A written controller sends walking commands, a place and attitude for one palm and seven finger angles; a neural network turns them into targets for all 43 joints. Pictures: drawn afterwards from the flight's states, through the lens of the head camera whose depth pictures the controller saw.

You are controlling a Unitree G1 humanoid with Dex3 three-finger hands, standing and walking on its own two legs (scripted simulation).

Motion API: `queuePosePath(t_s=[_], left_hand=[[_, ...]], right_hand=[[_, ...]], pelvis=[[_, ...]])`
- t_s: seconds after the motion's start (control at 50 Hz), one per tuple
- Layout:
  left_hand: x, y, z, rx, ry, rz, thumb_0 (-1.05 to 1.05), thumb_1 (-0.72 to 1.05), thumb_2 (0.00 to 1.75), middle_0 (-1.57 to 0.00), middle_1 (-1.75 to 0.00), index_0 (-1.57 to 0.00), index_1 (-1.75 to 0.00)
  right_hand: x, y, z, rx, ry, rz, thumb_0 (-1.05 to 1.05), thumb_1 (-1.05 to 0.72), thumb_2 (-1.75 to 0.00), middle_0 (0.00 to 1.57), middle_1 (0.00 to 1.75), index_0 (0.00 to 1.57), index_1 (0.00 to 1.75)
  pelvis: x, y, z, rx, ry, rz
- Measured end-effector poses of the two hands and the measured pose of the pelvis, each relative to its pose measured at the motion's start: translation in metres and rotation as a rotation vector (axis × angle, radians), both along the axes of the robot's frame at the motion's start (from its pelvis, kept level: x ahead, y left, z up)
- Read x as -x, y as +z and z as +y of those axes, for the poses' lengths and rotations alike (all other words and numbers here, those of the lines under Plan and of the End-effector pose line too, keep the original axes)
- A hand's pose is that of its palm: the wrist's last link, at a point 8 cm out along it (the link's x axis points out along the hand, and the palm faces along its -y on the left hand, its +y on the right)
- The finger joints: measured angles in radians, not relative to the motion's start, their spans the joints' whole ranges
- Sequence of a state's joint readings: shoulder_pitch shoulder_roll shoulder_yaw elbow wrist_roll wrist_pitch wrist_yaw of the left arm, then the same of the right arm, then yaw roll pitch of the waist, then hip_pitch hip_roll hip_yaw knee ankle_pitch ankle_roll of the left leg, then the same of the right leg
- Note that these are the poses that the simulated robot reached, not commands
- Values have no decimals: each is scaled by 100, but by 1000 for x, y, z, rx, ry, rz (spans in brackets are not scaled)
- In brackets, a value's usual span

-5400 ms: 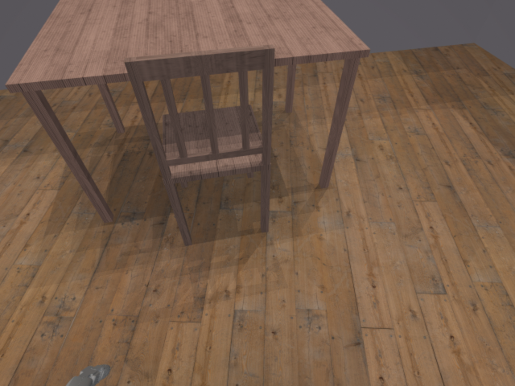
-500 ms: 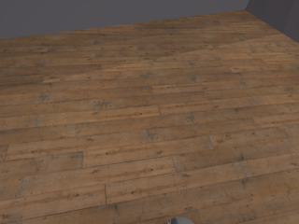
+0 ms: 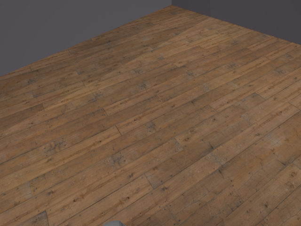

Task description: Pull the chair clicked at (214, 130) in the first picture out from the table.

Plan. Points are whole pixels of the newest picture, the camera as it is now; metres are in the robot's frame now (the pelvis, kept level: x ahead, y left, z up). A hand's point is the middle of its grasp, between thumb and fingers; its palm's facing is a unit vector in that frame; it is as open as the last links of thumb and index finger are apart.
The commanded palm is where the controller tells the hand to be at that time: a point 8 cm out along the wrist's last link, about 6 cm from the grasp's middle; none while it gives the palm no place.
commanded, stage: walk to a spot facing it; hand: left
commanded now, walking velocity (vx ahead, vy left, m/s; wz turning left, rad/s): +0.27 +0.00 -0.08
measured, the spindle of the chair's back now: out of the picture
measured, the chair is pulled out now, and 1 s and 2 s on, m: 0.00 0.00 0.00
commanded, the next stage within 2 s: turn to face it in 0.06 s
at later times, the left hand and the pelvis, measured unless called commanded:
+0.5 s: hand (73, 220) +0.18 +0.26 -0.18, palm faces +0.13 -0.98 -0.15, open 7.3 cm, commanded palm none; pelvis +0.15 +0.08 +0.00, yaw +3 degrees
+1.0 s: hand (74, 198) +0.23 +0.26 -0.14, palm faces +0.36 -0.90 -0.25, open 7.3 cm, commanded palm none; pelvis +0.17 +0.03 +0.00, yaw +21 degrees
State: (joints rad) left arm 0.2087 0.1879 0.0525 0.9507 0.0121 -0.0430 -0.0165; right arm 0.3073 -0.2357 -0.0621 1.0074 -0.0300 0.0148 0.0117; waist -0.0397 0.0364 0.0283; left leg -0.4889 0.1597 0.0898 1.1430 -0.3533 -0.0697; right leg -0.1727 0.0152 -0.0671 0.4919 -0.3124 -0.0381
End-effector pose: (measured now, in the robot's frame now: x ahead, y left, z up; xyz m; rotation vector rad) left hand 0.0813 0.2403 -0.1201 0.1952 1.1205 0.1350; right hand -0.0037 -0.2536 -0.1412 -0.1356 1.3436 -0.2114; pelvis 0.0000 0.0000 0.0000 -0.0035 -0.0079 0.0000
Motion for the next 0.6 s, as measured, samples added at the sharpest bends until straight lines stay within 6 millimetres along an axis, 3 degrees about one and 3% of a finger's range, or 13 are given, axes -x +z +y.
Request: queuePosePath(t_s=[0.14, 0.22, 0.28, 0.34, 0.4, 0.5, 0.6], left_hand=[[16, -16, -1, 49, 36, 180, 0, 91, 90, -20, -30, -20, -30], [19, -33, 8, 80, 86, 272, 0, 91, 90, -20, -30, -20, -30], [12, -52, 21, 98, 118, 334, 0, 91, 90, -20, -30, -20, -30], [-6, -57, 34, 100, 134, 351, 1, 91, 90, -20, -30, -20, -30], [-34, -48, 47, 97, 138, 315, 1, 91, 90, -20, -30, -20, -30], [-86, -34, 67, 83, 155, 194, 0, 91, 90, -20, -30, -20, -30], [-122, -25, 83, 58, 182, 99, 0, 91, 90, -20, -30, -20, -30]], right_hand=[[-128, 15, 24, -13, 50, -209, 0, -91, -90, 20, 30, 19, 30], [-188, 16, 46, -5, 100, -241, 0, -91, -90, 20, 30, 19, 30], [-222, 10, 65, 21, 129, -251, 0, -91, -90, 20, 30, 19, 30], [-234, 10, 80, 31, 139, -224, 0, -91, -90, 20, 30, 20, 30], [-230, 13, 93, 28, 129, -171, 0, -91, -90, 20, 30, 20, 30], [-220, 19, 94, 48, 119, -89, -1, -94, -90, 20, 30, 20, 30], [-215, 21, 95, 44, 124, -35, 0, -92, -90, 20, 30, 20, 30]], pelvis=[[-50, 2, 13, 19, -33, 2], [-87, -6, 28, 41, -32, 0], [-117, -19, 44, 41, -13, -7], [-133, -18, 55, 35, -13, -17], [-144, -10, 65, 40, 9, -15], [-154, 1, 77, 42, 56, 4], [-162, 4, 80, 41, 110, 16]])
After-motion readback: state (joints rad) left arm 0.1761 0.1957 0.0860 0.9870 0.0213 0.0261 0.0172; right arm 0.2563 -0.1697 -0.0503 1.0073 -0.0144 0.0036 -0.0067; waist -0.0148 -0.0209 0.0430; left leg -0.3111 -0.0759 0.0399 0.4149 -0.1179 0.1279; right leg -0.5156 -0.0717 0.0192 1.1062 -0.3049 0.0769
